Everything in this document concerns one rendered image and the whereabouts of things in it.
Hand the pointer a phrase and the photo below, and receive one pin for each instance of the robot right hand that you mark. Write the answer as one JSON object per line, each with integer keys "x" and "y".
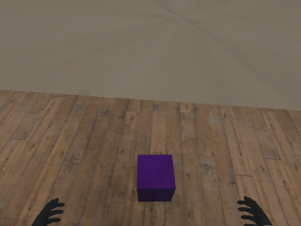
{"x": 258, "y": 215}

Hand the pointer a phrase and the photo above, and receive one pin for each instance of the carton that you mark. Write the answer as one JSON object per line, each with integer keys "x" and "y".
{"x": 155, "y": 178}

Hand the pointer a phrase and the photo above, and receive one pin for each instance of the robot left hand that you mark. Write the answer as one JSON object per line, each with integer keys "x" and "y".
{"x": 42, "y": 219}

